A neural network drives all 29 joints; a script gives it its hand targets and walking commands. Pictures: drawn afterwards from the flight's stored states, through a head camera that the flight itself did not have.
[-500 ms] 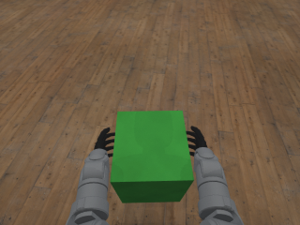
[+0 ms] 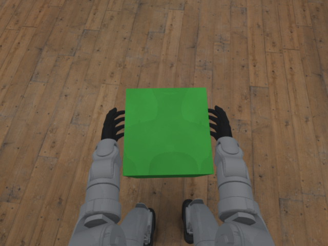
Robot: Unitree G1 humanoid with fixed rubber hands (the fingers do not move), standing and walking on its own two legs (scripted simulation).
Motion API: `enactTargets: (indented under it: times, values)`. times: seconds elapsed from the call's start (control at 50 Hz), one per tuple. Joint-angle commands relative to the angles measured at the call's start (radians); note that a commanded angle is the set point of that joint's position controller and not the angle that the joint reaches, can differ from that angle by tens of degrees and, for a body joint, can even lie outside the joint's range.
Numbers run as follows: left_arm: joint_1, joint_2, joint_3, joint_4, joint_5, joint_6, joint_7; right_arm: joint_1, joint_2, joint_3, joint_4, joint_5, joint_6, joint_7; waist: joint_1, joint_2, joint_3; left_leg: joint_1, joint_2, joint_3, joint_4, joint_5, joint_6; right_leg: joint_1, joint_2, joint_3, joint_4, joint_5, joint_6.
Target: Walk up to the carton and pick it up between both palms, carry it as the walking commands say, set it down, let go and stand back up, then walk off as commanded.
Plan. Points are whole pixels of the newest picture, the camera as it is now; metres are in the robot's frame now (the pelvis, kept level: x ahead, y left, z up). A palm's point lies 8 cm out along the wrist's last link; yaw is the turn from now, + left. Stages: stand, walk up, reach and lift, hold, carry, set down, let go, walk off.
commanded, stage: set down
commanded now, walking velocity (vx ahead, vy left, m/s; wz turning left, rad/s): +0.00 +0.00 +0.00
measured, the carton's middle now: (166, 139) +0.38 +0.01 -0.13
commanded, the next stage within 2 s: none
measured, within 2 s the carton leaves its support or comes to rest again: neither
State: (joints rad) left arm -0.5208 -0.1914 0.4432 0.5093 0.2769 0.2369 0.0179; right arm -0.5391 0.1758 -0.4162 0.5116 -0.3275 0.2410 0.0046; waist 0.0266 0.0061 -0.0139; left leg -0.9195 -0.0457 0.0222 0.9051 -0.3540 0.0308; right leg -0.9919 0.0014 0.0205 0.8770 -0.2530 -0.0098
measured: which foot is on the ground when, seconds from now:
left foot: down 0.00-1.00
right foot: down 0.00-1.00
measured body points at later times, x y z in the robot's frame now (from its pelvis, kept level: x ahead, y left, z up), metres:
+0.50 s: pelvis -0.01 -0.02 -0.08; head +0.19 -0.03 +0.32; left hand +0.40 +0.16 -0.14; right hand +0.41 -0.13 -0.15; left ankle +0.04 +0.10 -0.68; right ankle +0.08 -0.11 -0.68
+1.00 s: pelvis -0.03 -0.01 -0.16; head +0.22 -0.01 +0.22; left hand +0.43 +0.16 -0.24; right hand +0.44 -0.13 -0.24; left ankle +0.04 +0.10 -0.68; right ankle +0.08 -0.11 -0.68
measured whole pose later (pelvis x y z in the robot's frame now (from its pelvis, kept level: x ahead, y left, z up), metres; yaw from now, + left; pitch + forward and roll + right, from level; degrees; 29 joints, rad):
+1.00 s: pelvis -0.03 -0.01 -0.16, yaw +1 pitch +43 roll +1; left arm -0.85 -0.05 0.47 0.62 0.22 0.30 0.01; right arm -0.86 0.11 -0.43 0.60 -0.24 0.30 -0.09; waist 0.03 0.00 -0.20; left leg -1.78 -0.04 0.02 1.58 -0.55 0.01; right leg -1.85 0.01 0.00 1.53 -0.42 -0.02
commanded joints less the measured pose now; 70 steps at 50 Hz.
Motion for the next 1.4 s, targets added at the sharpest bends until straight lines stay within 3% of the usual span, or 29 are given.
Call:
enactTargets:
  times: [0.0, 0.22, 0.42, 0.74, 1.1, 1.38]
  values:
    - [-0.526, -0.851, -0.539, 0.079, -0.089, -0.006, -0.223, -0.467, 0.891, 0.535, 0.097, 0.086, -0.001, 0.18, 0.005, -0.024, -0.673, 0.101, -0.078, -0.099, -0.071, 0.175, -0.005, 0.397, 0.116, 0.058, 0.022, 0.15, -0.023]
    - [-0.637, -0.839, -0.486, 0.128, -0.095, 0.031, -0.278, -0.571, 0.956, 0.525, 0.121, 0.106, 0.045, 0.167, 0.021, -0.039, -0.767, -0.167, -0.094, -0.062, 0.081, 0.084, 0.001, 0.29, 0.122, 0.063, 0.15, 0.097, -0.017]
    - [-0.7, -0.807, -0.482, 0.137, -0.126, 0.04, -0.292, -0.632, 0.953, 0.534, 0.13, 0.131, 0.052, 0.139, 0.025, -0.045, -0.879, -0.353, -0.107, -0.043, 0.218, 0.079, -0.008, 0.193, 0.131, 0.062, 0.271, 0.111, -0.007]
    - [-0.803, -0.786, -0.509, 0.143, -0.171, 0.051, -0.261, -0.762, 0.906, 0.551, 0.138, 0.177, 0.048, 0.114, 0.025, -0.041, -1.008, -0.517, -0.122, -0.028, 0.403, 0.073, -0.032, -0.019, 0.151, 0.029, 0.46, 0.091, 0.009]
    - [-0.969, -0.767, -0.496, 0.167, -0.185, 0.052, -0.214, -0.932, 0.839, 0.496, 0.185, 0.199, 0.044, 0.119, 0.01, -0.024, -1.073, -0.589, -0.129, -0.023, 0.558, 0.063, -0.046, -0.273, 0.164, -0.017, 0.638, 0.053, 0.011]
    - [-1.096, -0.726, -0.473, 0.193, -0.186, 0.053, -0.205, -1.054, 0.799, 0.458, 0.211, 0.211, 0.051, 0.121, 0.002, -0.022, -1.096, -0.675, -0.13, -0.01, 0.667, 0.042, -0.042, -0.386, 0.165, -0.04, 0.753, 0.041, 0.017]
